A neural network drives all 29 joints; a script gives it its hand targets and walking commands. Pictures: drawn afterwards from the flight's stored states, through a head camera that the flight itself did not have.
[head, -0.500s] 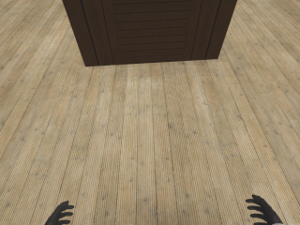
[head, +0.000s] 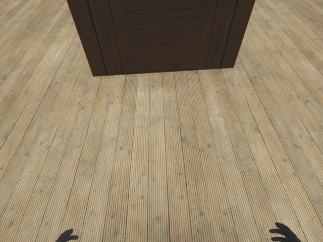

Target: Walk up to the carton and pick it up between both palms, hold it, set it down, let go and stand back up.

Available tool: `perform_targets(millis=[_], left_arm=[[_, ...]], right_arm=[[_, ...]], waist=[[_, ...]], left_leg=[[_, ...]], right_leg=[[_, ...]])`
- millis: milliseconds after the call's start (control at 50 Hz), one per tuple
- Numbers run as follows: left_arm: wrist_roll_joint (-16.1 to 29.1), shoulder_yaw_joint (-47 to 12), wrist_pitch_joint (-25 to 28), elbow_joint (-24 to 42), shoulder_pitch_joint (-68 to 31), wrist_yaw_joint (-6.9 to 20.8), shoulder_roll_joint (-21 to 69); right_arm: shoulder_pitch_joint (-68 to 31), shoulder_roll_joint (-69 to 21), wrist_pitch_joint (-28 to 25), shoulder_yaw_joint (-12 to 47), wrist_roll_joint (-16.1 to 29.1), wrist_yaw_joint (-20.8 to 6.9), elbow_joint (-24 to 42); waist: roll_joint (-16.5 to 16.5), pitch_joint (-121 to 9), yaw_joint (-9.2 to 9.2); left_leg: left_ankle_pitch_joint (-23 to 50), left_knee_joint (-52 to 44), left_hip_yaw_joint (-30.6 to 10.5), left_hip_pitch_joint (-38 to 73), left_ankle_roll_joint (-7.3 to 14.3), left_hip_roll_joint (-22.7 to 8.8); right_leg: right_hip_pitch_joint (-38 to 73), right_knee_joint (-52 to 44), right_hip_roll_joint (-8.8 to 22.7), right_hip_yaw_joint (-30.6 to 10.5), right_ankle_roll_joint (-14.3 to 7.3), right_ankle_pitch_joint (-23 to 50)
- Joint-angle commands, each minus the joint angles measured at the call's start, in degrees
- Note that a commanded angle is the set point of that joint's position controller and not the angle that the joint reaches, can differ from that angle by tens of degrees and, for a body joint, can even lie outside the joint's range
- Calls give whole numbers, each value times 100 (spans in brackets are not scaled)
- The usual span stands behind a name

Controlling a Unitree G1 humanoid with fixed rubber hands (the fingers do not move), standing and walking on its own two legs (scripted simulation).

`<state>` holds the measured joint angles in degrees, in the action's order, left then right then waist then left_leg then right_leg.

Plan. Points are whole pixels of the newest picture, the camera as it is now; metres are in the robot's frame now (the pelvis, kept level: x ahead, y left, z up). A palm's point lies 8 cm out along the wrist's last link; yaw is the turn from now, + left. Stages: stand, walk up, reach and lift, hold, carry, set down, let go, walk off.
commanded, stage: stand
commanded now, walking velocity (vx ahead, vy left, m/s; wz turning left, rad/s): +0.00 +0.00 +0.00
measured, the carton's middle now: out of the picture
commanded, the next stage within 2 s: walk up in 1.46 s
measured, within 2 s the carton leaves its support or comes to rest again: neither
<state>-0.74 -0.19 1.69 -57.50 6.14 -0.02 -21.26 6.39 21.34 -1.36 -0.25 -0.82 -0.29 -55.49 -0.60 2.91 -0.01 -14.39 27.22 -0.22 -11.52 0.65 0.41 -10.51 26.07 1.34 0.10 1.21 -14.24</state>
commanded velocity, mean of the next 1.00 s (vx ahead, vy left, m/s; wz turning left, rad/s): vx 0.00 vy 0.00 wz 0.00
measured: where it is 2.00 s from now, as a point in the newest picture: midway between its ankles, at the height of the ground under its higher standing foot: outside the picture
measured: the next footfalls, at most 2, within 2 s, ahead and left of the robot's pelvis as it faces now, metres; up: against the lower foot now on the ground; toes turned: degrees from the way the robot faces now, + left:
none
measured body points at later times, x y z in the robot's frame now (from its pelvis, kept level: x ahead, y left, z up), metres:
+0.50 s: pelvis +0.00 +0.00 +0.01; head +0.01 +0.00 +0.46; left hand +0.09 +0.31 -0.12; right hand +0.09 -0.31 -0.12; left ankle +0.00 +0.11 -0.74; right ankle +0.00 -0.14 -0.74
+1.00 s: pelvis +0.01 -0.01 +0.01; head +0.03 +0.00 +0.46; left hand +0.11 +0.30 -0.12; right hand +0.11 -0.32 -0.11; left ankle +0.00 +0.11 -0.74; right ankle +0.00 -0.14 -0.74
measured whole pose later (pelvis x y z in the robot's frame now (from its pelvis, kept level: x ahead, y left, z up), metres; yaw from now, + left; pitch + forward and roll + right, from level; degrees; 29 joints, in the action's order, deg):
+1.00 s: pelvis +0.01 -0.01 +0.01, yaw +1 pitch -1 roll +0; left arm -0.4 -0.2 1.6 -63.2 3.3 0.1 -21.6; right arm 4.9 21.8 -0.9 -0.1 -0.6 0.1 -61.3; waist -0.6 3.0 -0.1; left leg -11.5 20.5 -1.2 -7.7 0.0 0.0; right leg -5.9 18.4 1.0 1.1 0.9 -11.2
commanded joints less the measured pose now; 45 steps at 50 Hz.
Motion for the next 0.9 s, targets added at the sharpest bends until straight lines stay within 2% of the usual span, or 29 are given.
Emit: perform_targets(millis=[0, 20, 40, 60, 100, 140, 220, 240, 280, 300, 320, 340, 360, 380, 400, 420, 460, 480, 500, 560, 600, 660, 680, 720, 760, 780, 820, 860, 880], left_arm=[[-34, 220, 83, 122, -190, -33, -1052], [1, 228, 85, 161, -358, -55, -1100], [44, 156, 16, 136, -347, -17, -943], [29, 199, 52, 61, -298, -45, -1116], [25, 162, 33, -8, -379, -30, -1083], [-11, 239, 69, 70, -366, -58, -1124], [-33, 188, 31, -100, -393, -25, -941], [15, 215, 47, -219, -396, -32, -1154], [-5, 190, 46, -158, -389, -43, -1070], [49, 194, 76, -207, -307, -4, -1009], [11, 242, 33, -277, -378, -54, -1310], [-17, 154, -10, -253, -368, -27, -976], [43, 204, 30, -181, -437, -19, -1219], [21, 156, 10, -218, -455, -14, -998], [30, 194, 42, -212, -408, -38, -1142], [50, 176, -1, -245, -299, -39, -1051], [-14, 196, -10, -248, -439, -12, -1094], [21, 205, 18, -271, -226, 11, -1072], [37, 279, -4, -340, -392, -44, -1366], [46, 164, 26, -270, -380, -52, -961], [58, 205, 56, -283, -340, -28, -1007], [-4, 235, -6, -279, -396, -45, -1014], [19, 224, 19, -267, -560, -69, -1153], [48, 176, 43, -313, -303, -53, -1058], [26, 201, 32, -315, -367, -78, -1082], [6, 219, 33, -294, -465, -39, -1197], [66, 255, 27, -309, -337, -51, -1137], [55, 167, 26, -329, -350, -64, -1046], [45, 192, 21, -337, -330, -33, -962]], right_arm=[[-184, 983, -127, -187, 17, 29, 86], [-138, 936, -124, -209, 51, 18, 81], [-304, 1081, -133, -235, -27, 62, 56], [-194, 988, -74, -204, 8, 11, -17], [-249, 1034, -52, -205, 6, 56, -46], [-298, 937, -55, -170, -13, 56, -67], [-411, 1132, -98, -256, -19, 48, -53], [-180, 1008, -68, -191, 6, 61, -242], [-74, 985, -117, -229, 25, 51, -219], [-320, 1106, -88, -217, 14, 31, -203], [-206, 973, -87, -215, 47, 7, -229], [-85, 987, -99, -201, 39, 27, -251], [-33, 870, -68, -138, 39, 17, -287], [-90, 1161, -54, -153, 3, 26, -326], [27, 1032, -43, -199, -14, 21, -312], [-57, 1070, -50, -157, 9, 19, -376], [-212, 1144, -90, -176, 3, 58, -306], [-269, 1277, -86, -244, 20, 63, -393], [-80, 1120, -70, -181, 6, 41, -329], [-176, 1094, -45, -205, 11, 50, -285], [-183, 1080, -83, -168, 45, 22, -354], [-183, 1124, -67, -198, 8, 63, -354], [-273, 1138, -12, -191, 10, 94, -358], [-159, 1151, -39, -221, 57, 74, -314], [-342, 1098, -20, -144, 71, 115, -368], [-266, 1019, 15, -147, 32, 118, -419], [-297, 1138, 5, -191, -15, 99, -332], [-173, 1105, 6, -150, 28, 87, -373], [-315, 1259, -23, -197, 34, 140, -416]], waist=[[184, -391, 22], [-147, -607, 96], [36, -628, -45], [194, -304, 29], [19, -292, 69], [230, -406, -13], [42, -414, -34], [7, -323, -84], [119, -318, 80], [149, -205, -77], [-133, -496, 91], [62, -506, 28], [-148, -26, 24], [72, -329, -28], [-93, -349, 43], [115, -268, -69], [-34, -364, 6], [208, -613, -117], [106, -393, 79], [-85, -393, 44], [266, -739, 10], [-117, -663, 16], [170, -571, 15], [57, -774, 65], [302, -436, 8], [-283, -672, -56], [102, -427, -34], [-32, -433, 40], [67, -667, -94]], left_leg=[[855, -633, -574, 126, 90, -654], [807, -641, -564, 314, 49, -599], [882, -569, -474, 154, 94, -666], [925, -726, -636, 215, 81, -647], [713, -754, -584, 73, 122, -693], [641, -803, -526, 78, 106, -613], [886, -921, -552, 246, 94, -664], [948, -917, -685, 92, 114, -722], [806, -879, -650, 177, 73, -661], [862, -953, -656, 195, 104, -728], [719, -859, -610, 300, 93, -693], [864, -870, -677, 256, 95, -703], [679, -1020, -611, 103, 76, -643], [464, -889, -577, 128, 65, -658], [428, -941, -612, 191, 33, -599], [287, -974, -616, 69, 85, -657], [595, -836, -607, 239, 74, -670], [798, -895, -582, 413, 39, -681], [768, -872, -597, 241, 4, -630], [888, -841, -636, 378, 61, -740], [1256, -846, -677, 410, 64, -734], [1357, -714, -548, 573, 24, -742], [1361, -816, -551, 392, 14, -686], [1634, -739, -576, 595, 92, -749], [1515, -778, -608, 420, 62, -764], [1379, -881, -598, 563, 45, -768], [1390, -837, -569, 380, 81, -752], [1673, -849, -613, 568, 38, -797], [1669, -800, -540, 517, 99, -786]], right_leg=[[152, -547, 515, -425, -317, 745], [115, -532, 477, -451, -284, 493], [345, -594, 520, -390, -296, 688], [74, -637, 497, -408, -301, 552], [159, -753, 541, -467, -269, 554], [324, -694, 521, -471, -325, 496], [314, -725, 463, -296, -249, 653], [389, -734, 574, -492, -303, 714], [316, -744, 584, -444, -312, 916], [210, -755, 566, -398, -299, 770], [324, -884, 527, -419, -287, 591], [334, -849, 609, -383, -332, 637], [106, -846, 523, -479, -300, 394], [221, -959, 530, -500, -281, 176], [223, -893, 517, -414, -244, 100], [157, -908, 541, -506, -312, 155], [191, -994, 584, -524, -338, 519], [356, -925, 599, -420, -326, 754], [347, -921, 567, -564, -303, 563], [248, -933, 532, -419, -301, 668], [593, -850, 576, -390, -263, 1099], [478, -837, 559, -331, -277, 1274], [535, -813, 612, -405, -232, 1440], [576, -869, 605, -387, -233, 1533], [431, -936, 612, -455, -280, 1355], [677, -899, 622, -342, -240, 1269], [558, -898, 637, -418, -232, 1367], [426, -885, 586, -376, -192, 1358], [708, -936, 686, -400, -270, 1539]])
